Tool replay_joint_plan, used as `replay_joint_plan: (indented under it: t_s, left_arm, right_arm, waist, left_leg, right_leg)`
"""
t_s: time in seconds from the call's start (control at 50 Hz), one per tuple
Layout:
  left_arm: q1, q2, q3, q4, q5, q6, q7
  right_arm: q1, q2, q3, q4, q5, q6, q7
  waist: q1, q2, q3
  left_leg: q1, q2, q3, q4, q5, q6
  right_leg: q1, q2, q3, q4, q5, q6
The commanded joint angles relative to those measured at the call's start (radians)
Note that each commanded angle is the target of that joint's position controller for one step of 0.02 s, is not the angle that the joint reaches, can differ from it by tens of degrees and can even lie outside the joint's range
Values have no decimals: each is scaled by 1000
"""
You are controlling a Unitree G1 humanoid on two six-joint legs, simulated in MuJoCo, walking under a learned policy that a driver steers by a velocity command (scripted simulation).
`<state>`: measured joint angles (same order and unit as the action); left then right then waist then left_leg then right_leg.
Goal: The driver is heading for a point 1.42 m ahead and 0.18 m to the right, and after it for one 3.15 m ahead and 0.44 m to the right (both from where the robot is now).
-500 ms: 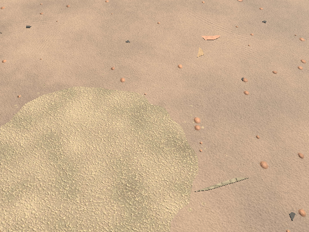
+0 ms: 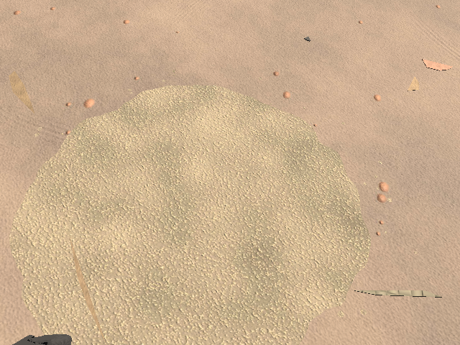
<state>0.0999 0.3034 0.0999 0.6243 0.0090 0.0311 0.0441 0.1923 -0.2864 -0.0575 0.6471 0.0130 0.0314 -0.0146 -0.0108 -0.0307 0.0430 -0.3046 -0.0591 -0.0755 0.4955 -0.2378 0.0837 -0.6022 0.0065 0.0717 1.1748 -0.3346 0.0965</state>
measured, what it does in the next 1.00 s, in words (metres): walks ahead: right foot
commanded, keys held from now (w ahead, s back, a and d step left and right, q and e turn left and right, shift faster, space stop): no key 0.52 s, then w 0.44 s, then w+e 0.04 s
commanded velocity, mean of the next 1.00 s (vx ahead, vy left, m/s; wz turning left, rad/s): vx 0.14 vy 0.00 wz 0.13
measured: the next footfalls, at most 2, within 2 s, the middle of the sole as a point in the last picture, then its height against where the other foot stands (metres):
right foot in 0.30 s outside the picture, level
right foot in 1.20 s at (260, 340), level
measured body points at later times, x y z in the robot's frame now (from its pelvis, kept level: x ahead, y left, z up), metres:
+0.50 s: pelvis +0.04 -0.04 -0.01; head +0.05 -0.04 +0.44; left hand +0.18 +0.23 -0.10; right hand +0.20 -0.27 -0.12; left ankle +0.00 +0.07 -0.74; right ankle +0.04 -0.17 -0.74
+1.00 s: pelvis +0.15 -0.02 +0.00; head +0.17 +0.00 +0.45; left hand +0.32 +0.25 -0.09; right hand +0.17 -0.29 -0.12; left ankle +0.03 +0.06 -0.74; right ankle +0.23 -0.15 -0.67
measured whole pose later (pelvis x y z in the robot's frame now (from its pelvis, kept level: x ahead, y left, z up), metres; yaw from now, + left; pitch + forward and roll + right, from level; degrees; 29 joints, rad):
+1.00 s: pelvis +0.15 -0.02 +0.00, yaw +6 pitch +2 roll -1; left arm 0.15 0.29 0.06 0.65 -0.01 -0.07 -0.03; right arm 0.47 -0.23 -0.04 0.78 0.01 -0.05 0.00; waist -0.06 -0.03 0.01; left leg -0.03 -0.04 -0.05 0.31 -0.32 0.06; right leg -0.65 -0.04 -0.01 1.01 -0.22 0.00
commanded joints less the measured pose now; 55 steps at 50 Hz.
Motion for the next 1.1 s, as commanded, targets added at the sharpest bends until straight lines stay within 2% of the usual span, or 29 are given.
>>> replay_joint_plan:
  t_s: [0.02, 0.12, 0.24, 0.28, 0.3, 0.32, 0.34, 0.36, 0.38, 0.44, 0.52, 0.54, 0.58, 0.6, 0.64, 0.68, 0.7, 0.74, 0.76, 0.78, 0.8, 0.82, 0.84, 0.88, 0.9, 0.94, 1.0, 1.04, 1.1]
  left_arm:
    - [-32, 55, 11, -65, -1, -19, -2]
    - [-49, 46, 2, -55, -7, -28, -12]
    - [-25, 47, -2, -46, -14, -48, -33]
    - [22, 28, -9, -30, -4, -61, -44]
    - [39, 58, -5, -29, 10, -66, -45]
    - [41, 124, 7, -38, 19, -67, -43]
    - [11, 105, 5, -22, 22, -66, -47]
    - [-8, 63, -2, -36, 13, -66, -51]
    - [-2, 51, -4, -35, 8, -68, -50]
    - [26, 49, -9, -33, 5, -78, -46]
    - [37, 43, -13, -42, 3, -75, -43]
    - [48, 37, -15, -39, 4, -72, -41]
    - [58, 52, -12, -42, -3, -65, -36]
    - [72, 63, -8, -43, -10, -64, -34]
    - [129, 84, -4, -28, -24, -71, -31]
    - [178, 108, 1, -9, -29, -82, -34]
    - [175, 113, 1, -8, -29, -85, -35]
    - [102, 112, -2, -24, -34, -78, -40]
    - [37, 90, -9, -46, -37, -73, -39]
    - [-26, 31, -27, -81, -33, -82, -38]
    - [-40, 26, -29, -117, -34, -104, -34]
    - [-20, 68, -17, -104, -37, -116, -32]
    - [23, 81, -11, -84, -46, -122, -38]
    - [12, 49, -23, -69, -33, -122, -50]
    - [-2, 43, -23, -65, -24, -121, -58]
    - [-15, 7, -37, -59, -23, -117, -80]
    - [-106, -29, -61, -75, -22, -116, -90]
    - [-160, -22, -64, -87, -31, -119, -94]
    - [-190, 20, -54, -100, -40, -117, -100]
  right_arm:
    - [1, -173, -50, -64, 0, -4, -18]
    - [-22, -152, -38, -66, -14, 4, -20]
    - [-46, -120, -19, -55, -22, -1, 5]
    - [-61, -86, -5, -47, -14, -6, 6]
    - [-27, -70, -2, -40, -25, -13, 6]
    - [41, -76, -7, -31, -44, -23, 10]
    - [72, -67, -6, -18, -37, -29, 14]
    - [37, -90, -9, -8, -33, -31, 16]
    - [-1, -93, -13, -13, -27, -28, 15]
    - [-20, -65, -11, -25, -23, -14, 16]
    - [-7, -47, -13, -12, -19, -16, 16]
    - [2, -40, -12, -7, -20, -16, 16]
    - [10, -37, -14, -9, -14, -17, 14]
    - [16, -37, -14, -13, -8, -21, 14]
    - [12, -21, -12, -32, 3, -42, 16]
    - [-11, -27, -15, -51, 11, -67, 15]
    - [-9, -27, -17, -53, 8, -78, 18]
    - [71, -19, -20, -27, 2, -94, 31]
    - [152, -33, -29, 2, 1, -99, 36]
    - [245, -92, -50, 28, 0, -107, 37]
    - [318, -200, -80, 38, -3, -116, 48]
    - [329, -165, -68, 32, -11, -123, 48]
    - [307, -130, -53, 31, -11, -128, 44]
    - [282, -102, -38, 38, -5, -116, 33]
    - [272, -80, -26, 47, -6, -106, 26]
    - [268, -63, -15, 63, -5, -90, 16]
    - [246, -96, -16, 78, -5, -85, -4]
    - [263, -126, -20, 98, -8, -92, -7]
    - [273, -146, -24, 131, 5, -107, 1]
  waist:
    - [-6, 130, -158]
    - [-21, 163, -127]
    - [-18, 182, -103]
    - [30, 149, -107]
    - [19, 103, -131]
    - [-35, -13, -157]
    - [-66, -109, -167]
    - [-29, -92, -139]
    - [-9, -71, -128]
    - [1, -42, -109]
    - [7, -7, -92]
    - [7, 1, -108]
    - [8, -3, -80]
    - [12, -18, -52]
    - [22, -91, 15]
    - [27, -115, 74]
    - [22, -108, 77]
    - [-29, -114, 40]
    - [-73, -94, 22]
    - [-103, 41, 12]
    - [-114, 299, -9]
    - [-110, 292, -1]
    - [-76, 197, 11]
    - [-60, 74, 0]
    - [-53, 78, -2]
    - [-48, 107, -1]
    - [-66, 99, 30]
    - [-83, 122, 42]
    - [-74, 133, 61]
  left_leg:
    - [271, 238, -272, -99, 442, 133]
    - [184, 225, -289, -110, 288, 130]
    - [108, 204, -327, -89, 290, 144]
    - [82, 172, -316, -74, 296, 96]
    - [58, 142, -293, -54, 227, 44]
    - [18, 73, -228, -7, 104, -3]
    - [45, 40, -156, -30, 19, -39]
    - [51, 36, -139, -24, 13, -57]
    - [41, 33, -134, -12, 37, -58]
    - [45, 43, -143, -11, 109, -47]
    - [48, 47, -145, -10, 137, -50]
    - [55, 39, -135, -13, 80, -51]
    - [12, 7, -100, 13, -109, -42]
    - [-33, -7, -77, 45, -211, -35]
    - [-155, -16, -22, 156, -261, -34]
    - [-221, 20, 27, 227, -248, -36]
    - [-203, 33, 34, 218, -250, -30]
    - [-4, 35, 54, 87, -190, -6]
    - [144, 35, 27, 13, -143, 8]
    - [250, 117, -164, -84, -169, 53]
    - [393, 296, -504, -200, -67, 169]
    - [457, 389, -644, -230, 92, 253]
    - [489, 391, -567, -199, 162, 250]
    - [516, 344, -402, -196, 255, 193]
    - [484, 314, -333, -214, 300, 159]
    - [415, 269, -229, -257, 354, 135]
    - [301, 223, -94, -305, 360, 106]
    - [252, 223, -48, -334, 329, 93]
    - [277, 268, -15, -340, 355, 79]
  right_leg:
    - [-96, -11, 29, -96, 48, 17]
    - [29, -37, 23, -282, 50, 14]
    - [236, -26, -9, -526, -21, -21]
    - [385, -31, -11, -773, 203, -49]
    - [481, -84, 28, -785, 375, -66]
    - [545, -158, 81, -717, 586, -111]
    - [497, -157, 85, -694, 513, -156]
    - [471, -122, 70, -705, 413, -154]
    - [468, -103, 55, -704, 366, -137]
    - [455, -85, 41, -699, 322, -120]
    - [457, -74, 38, -690, 321, -120]
    - [465, -65, 34, -697, 247, -123]
    - [451, -54, 48, -712, 14, -147]
    - [441, -69, 86, -735, -126, -175]
    - [448, -177, 268, -829, -312, -260]
    - [427, -298, 443, -894, -311, -341]
    - [406, -305, 442, -892, -263, -344]
    - [302, -242, 308, -858, -168, -290]
    - [206, -170, 198, -792, -99, -240]
    - [100, -41, 37, -562, 7, -164]
    - [-84, 64, -79, -250, -32, -99]
    - [-248, 49, 5, -51, -259, -96]
    - [-313, 8, 32, 47, -233, -118]
    - [-381, -50, 7, 44, -79, -133]
    - [-347, -73, -6, 8, -18, -129]
    - [-280, -76, -55, -78, 78, -105]
    - [-164, -61, -103, -323, 230, -84]
    - [-64, -42, -120, -464, 321, -89]
    - [4, -27, -110, -559, 349, -129]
